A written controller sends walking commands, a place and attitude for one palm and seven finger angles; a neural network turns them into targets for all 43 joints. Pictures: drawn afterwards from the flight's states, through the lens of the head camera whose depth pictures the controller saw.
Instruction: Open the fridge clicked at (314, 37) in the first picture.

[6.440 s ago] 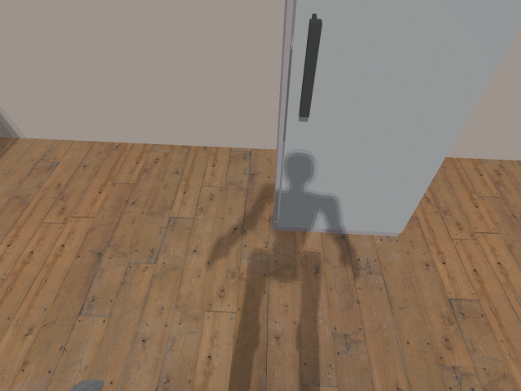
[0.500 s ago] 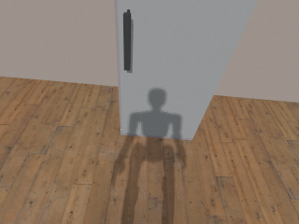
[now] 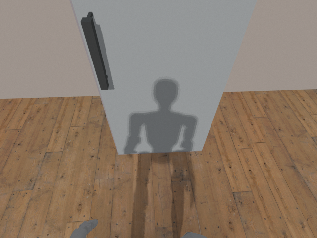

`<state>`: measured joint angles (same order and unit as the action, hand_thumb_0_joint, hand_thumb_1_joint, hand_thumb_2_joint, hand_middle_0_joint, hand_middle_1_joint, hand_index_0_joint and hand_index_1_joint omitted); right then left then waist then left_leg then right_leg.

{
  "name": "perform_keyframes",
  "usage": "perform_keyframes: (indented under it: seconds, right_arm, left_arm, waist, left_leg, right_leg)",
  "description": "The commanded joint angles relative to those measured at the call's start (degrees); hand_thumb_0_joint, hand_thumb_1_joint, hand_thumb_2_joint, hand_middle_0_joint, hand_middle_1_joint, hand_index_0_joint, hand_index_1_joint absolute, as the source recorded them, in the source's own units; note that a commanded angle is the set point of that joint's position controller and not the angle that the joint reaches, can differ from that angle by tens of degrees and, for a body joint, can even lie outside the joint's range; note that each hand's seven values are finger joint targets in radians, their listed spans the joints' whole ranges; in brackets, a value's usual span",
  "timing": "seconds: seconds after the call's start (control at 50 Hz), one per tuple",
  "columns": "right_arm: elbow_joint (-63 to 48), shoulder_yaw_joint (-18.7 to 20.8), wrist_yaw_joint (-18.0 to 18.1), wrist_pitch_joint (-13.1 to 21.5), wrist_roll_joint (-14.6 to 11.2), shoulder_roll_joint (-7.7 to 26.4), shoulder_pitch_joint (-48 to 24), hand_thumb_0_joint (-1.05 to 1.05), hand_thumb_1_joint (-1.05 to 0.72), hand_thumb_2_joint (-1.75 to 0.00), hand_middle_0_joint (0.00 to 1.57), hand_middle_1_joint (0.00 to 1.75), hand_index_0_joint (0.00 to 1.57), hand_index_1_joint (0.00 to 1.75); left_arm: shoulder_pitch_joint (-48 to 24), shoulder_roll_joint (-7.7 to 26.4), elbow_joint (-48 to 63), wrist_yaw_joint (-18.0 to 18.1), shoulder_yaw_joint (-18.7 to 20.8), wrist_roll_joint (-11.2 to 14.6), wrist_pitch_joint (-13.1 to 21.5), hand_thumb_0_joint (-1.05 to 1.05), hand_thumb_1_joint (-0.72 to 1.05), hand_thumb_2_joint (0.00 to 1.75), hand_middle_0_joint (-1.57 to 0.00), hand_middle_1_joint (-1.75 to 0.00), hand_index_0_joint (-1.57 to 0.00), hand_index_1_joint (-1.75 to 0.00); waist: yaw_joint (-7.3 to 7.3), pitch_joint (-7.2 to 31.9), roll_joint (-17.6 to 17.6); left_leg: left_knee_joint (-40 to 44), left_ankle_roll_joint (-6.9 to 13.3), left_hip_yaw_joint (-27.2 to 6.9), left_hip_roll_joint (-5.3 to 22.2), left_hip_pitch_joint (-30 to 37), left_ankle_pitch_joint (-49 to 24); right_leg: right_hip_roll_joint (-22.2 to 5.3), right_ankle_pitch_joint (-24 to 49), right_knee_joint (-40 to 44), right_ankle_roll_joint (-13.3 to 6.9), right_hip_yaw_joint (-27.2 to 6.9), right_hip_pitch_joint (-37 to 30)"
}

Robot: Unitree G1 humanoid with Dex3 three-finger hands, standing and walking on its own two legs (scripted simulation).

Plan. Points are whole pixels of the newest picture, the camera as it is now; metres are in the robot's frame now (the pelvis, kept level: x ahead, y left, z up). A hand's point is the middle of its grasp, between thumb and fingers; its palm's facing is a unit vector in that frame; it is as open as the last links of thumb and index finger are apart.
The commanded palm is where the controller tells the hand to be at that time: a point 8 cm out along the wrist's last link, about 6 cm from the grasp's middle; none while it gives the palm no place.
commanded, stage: take the last steps up to it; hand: left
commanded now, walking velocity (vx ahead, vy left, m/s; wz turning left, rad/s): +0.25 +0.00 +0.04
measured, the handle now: (98, 54) +0.66 +0.22 +0.10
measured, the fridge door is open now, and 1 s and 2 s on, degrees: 0 0 0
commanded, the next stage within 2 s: come to a stop and stand still in 0.26 s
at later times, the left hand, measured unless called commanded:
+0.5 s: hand out of the picture +0.11 +0.19 -0.17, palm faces +0.09 -0.99 -0.13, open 7.4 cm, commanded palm none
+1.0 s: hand (105, 220) +0.19 +0.16 -0.13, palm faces +0.04 -0.97 -0.26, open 7.3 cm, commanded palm none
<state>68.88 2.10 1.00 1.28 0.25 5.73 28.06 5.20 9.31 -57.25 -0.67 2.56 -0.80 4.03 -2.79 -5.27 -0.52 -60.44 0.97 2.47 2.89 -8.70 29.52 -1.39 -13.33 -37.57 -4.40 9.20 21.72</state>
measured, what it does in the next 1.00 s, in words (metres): walks ahead: left foot, then right foot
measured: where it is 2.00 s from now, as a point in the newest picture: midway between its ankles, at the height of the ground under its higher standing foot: outside the picture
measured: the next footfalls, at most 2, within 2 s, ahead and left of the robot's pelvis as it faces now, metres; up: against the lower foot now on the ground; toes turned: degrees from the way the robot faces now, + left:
left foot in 0.38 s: +0.24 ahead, +0.13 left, +0.00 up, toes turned +8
right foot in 0.80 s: +0.20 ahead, -0.14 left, +0.00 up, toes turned -4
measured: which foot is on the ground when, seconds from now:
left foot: up 0.00-0.36, down 0.38-0.80, up 0.82-1.00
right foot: down 0.00-0.38, up 0.40-0.78, down 0.80-1.00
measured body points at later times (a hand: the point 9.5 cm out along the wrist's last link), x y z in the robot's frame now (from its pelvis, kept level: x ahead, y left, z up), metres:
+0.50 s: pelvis +0.15 +0.03 +0.02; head +0.16 +0.06 +0.47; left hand +0.10 +0.25 -0.16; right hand +0.25 -0.18 -0.12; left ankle +0.20 +0.13 -0.72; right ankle +0.11 -0.09 -0.69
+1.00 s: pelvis +0.15 -0.03 +0.02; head +0.16 -0.06 +0.47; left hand +0.19 +0.21 -0.11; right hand +0.18 -0.27 -0.14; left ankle +0.12 +0.12 -0.67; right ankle +0.16 -0.13 -0.72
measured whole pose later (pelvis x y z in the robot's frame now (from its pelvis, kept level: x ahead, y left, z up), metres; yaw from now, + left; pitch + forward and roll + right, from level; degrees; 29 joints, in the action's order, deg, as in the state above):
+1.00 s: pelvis +0.15 -0.03 +0.02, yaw -1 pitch +0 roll +2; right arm 60.2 3.9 -0.2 -3.3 1.0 11.9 13.2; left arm 13.5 8.5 -58.0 1.5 1.7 -1.6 -0.1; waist 0.8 -1.7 -1.6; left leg -50.4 -2.0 1.6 1.0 -20.9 23.3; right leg -3.1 -14.0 -28.6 -1.2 3.6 14.3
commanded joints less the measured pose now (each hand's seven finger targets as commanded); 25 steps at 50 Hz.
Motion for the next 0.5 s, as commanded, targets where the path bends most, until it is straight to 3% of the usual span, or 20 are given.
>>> perform_keyframes:
  seconds: [0.0,0.04,0.08,0.14,0.24,0.26,0.3,0.32,0.34,0.36,0.38,0.4,0.42,0.44,0.48]
  right_arm:
    - [-7.9,1.3,-0.2,0.9,1.0,4.3,-5.6,0.00,-0.90,-0.90,0.20,0.30,0.20,0.30]
    - [-6.9,1.2,-0.5,-0.2,1.4,3.2,-2.2,0.00,-0.90,-0.90,0.20,0.30,0.20,0.30]
    - [-7.5,1.1,-0.7,-1.0,1.5,2.4,-2.4,0.00,-0.90,-0.90,0.20,0.30,0.20,0.30]
    - [-9.6,1.1,-1.5,-0.9,1.3,2.9,-6.3,0.00,-0.90,-0.90,0.20,0.30,0.20,0.30]
    - [-12.6,0.8,-2.0,0.6,1.2,4.5,-15.6,0.00,-0.90,-0.90,0.20,0.30,0.20,0.30]
    - [-13.0,0.7,-1.9,0.9,1.1,4.8,-16.0,0.00,-0.90,-0.90,0.20,0.30,0.20,0.30]
    - [-11.8,0.5,-1.6,1.4,1.1,5.5,-14.3,0.00,-0.90,-0.90,0.20,0.30,0.20,0.30]
    - [-10.7,0.6,-1.4,1.8,1.2,6.6,-11.3,0.00,-0.90,-0.90,0.20,0.30,0.20,0.30]
    - [-9.5,1.2,-0.9,2.3,1.4,10.2,-7.1,0.00,-0.90,-0.90,0.20,0.30,0.20,0.30]
    - [-9.1,1.7,-0.2,2.2,1.6,14.6,-3.7,0.00,-0.90,-0.90,0.20,0.30,0.20,0.30]
    - [-8.3,1.2,0.6,1.5,1.3,14.0,-4.4,0.00,-0.90,-0.90,0.20,0.30,0.20,0.30]
    - [-8.9,0.5,1.3,1.2,1.1,12.9,-8.7,0.00,-0.90,-0.90,0.20,0.30,0.20,0.30]
    - [-9.8,-0.1,1.5,1.1,1.0,11.5,-13.3,0.00,-0.90,-0.90,0.20,0.30,0.20,0.30]
    - [-10.1,-0.4,1.7,1.1,0.8,10.6,-15.9,0.00,-0.90,-0.90,0.20,0.30,0.20,0.30]
    - [-9.7,0.1,1.9,0.5,0.5,11.2,-17.6,0.00,-0.90,-0.90,0.20,0.30,0.20,0.30]
  left_arm:
    - [10.6,6.6,-1.6,1.9,1.6,0.0,-0.7,0.00,0.90,0.90,-0.20,-0.30,-0.20,-0.30]
    - [9.3,4.6,-1.6,2.0,0.9,-0.4,-0.1,0.00,0.90,0.90,-0.20,-0.30,-0.20,-0.30]
    - [9.5,3.4,-1.1,2.0,0.9,-0.5,0.1,0.00,0.90,0.90,-0.20,-0.30,-0.20,-0.30]
    - [10.1,5.3,-1.4,1.6,0.8,-0.5,0.4,0.00,0.90,0.90,-0.20,-0.30,-0.20,-0.30]
    - [14.6,7.1,-3.3,1.3,1.1,-0.7,0.3,0.00,0.90,0.90,-0.20,-0.30,-0.20,-0.30]
    - [14.9,7.3,-3.5,1.4,1.2,-0.7,0.2,0.00,0.90,0.90,-0.20,-0.30,-0.20,-0.30]
    - [15.1,7.3,-4.1,1.5,1.2,-0.3,-0.3,0.00,0.90,0.90,-0.20,-0.30,-0.20,-0.30]
    - [15.3,6.6,-4.4,1.5,1.0,-0.1,-0.6,0.00,0.90,0.90,-0.20,-0.30,-0.20,-0.30]
    - [16.8,4.7,-4.2,1.4,0.5,-0.1,-0.9,0.00,0.90,0.90,-0.20,-0.30,-0.20,-0.30]
    - [18.3,1.7,-3.8,1.5,-0.2,0.3,-1.0,0.00,0.90,0.90,-0.20,-0.30,-0.20,-0.30]
    - [17.4,1.9,-3.6,2.1,-0.8,0.2,-1.5,0.00,0.90,0.90,-0.20,-0.30,-0.20,-0.30]
    - [16.1,1.8,-4.4,2.5,-0.7,0.3,-2.4,0.00,0.90,0.90,-0.20,-0.30,-0.20,-0.30]
    - [16.8,1.3,-5.4,2.6,-0.9,0.3,-2.8,0.00,0.90,0.90,-0.20,-0.30,-0.20,-0.30]
    - [16.9,1.6,-6.1,2.4,-1.0,0.3,-3.1,0.00,0.90,0.90,-0.20,-0.30,-0.20,-0.30]
    - [17.8,2.1,-6.5,2.5,-0.8,0.4,-4.3,0.00,0.90,0.90,-0.20,-0.30,-0.20,-0.30]
  waist:
    - [4.17,0.7,1.9]
    - [1.33,1.1,4.6]
    - [0.36,0.3,6.0]
    - [0.53,0.2,6.3]
    - [3.76,0.3,5.3]
    - [3.56,0.4,4.7]
    - [2.59,1.4,4.4]
    - [1.22,2.8,2.6]
    - [0.18,5.5,-6.0]
    - [-0.26,8.3,-15.1]
    - [-0.19,9.8,-15.3]
    - [1.31,7.4,-12.0]
    - [2.97,5.2,-8.9]
    - [3.65,3.6,-7.3]
    - [3.84,6.0,-6.6]
  left_leg:
    - [-14.6,0.7,-3.6,4.9,-22.5,-9.5]
    - [-8.1,-0.5,-2.0,5.2,-18.6,-11.1]
    - [-2.5,-1.6,-0.3,5.2,-17.2,-12.9]
    - [6.6,-2.2,1.0,5.0,-17.2,-16.0]
    - [19.3,-1.8,2.6,3.3,-15.9,-15.3]
    - [21.9,-1.7,2.7,2.9,-14.0,-15.0]
    - [28.9,-1.5,4.6,1.1,-6.9,-18.5]
    - [33.2,-1.2,4.4,0.7,-0.3,-20.8]
    - [35.9,0.9,-2.5,6.2,7.9,-27.6]
    - [38.7,6.5,-14.8,17.8,13.6,-41.6]
    - [41.6,9.7,-17.3,21.4,11.0,-49.7]
    - [42.1,10.2,-15.4,21.2,4.1,-53.3]
    - [41.7,9.8,-11.7,19.2,0.4,-55.5]
    - [41.6,9.0,-8.7,17.2,-1.4,-57.5]
    - [41.1,8.1,-5.9,15.8,0.5,-57.2]
  right_leg:
    - [-18.9,-5.2,26.2,-6.3,-22.3,-8.1]
    - [-15.5,-0.4,27.2,-4.6,-14.5,-3.7]
    - [-13.6,2.2,27.9,-4.5,-10.5,0.0]
    - [-12.9,1.3,28.9,-5.0,-9.5,-1.6]
    - [-14.5,6.7,25.2,-5.4,-11.2,-9.0]
    - [-14.8,8.6,23.7,-5.3,-11.5,-9.7]
    - [-12.5,9.7,19.6,-3.4,-9.4,-9.6]
    - [-10.4,10.1,14.3,-2.0,-7.9,-8.0]
    - [-6.5,6.6,4.0,0.6,-5.1,-2.8]
    - [-1.1,-8.5,-6.9,3.9,-0.4,4.1]
    - [-0.6,-22.7,-13.9,4.8,-4.0,3.6]
    - [-2.8,-22.1,-15.2,5.0,-7.5,1.3]
    - [-4.0,-19.6,-13.7,5.4,-8.3,-0.8]
    - [-4.7,-16.9,-10.4,5.8,-8.4,-2.4]
    - [-4.1,-13.2,-7.2,6.3,-7.5,-3.7]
